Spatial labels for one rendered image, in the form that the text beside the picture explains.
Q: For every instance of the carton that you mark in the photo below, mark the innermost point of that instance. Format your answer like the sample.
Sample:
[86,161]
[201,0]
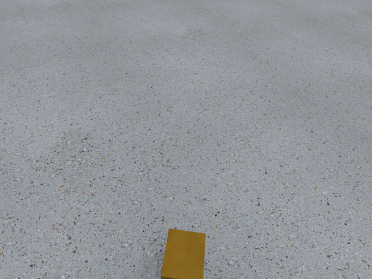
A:
[184,255]

